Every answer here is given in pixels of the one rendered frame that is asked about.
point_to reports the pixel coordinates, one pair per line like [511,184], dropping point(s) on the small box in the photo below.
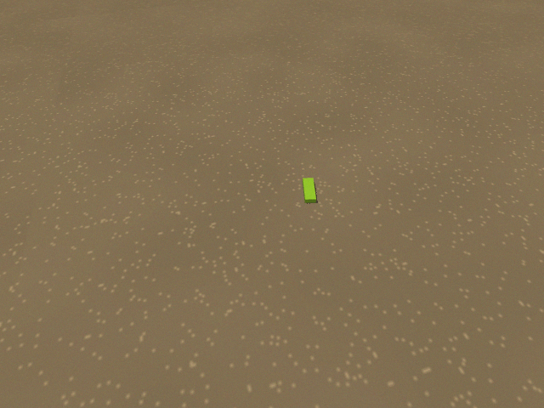
[309,190]

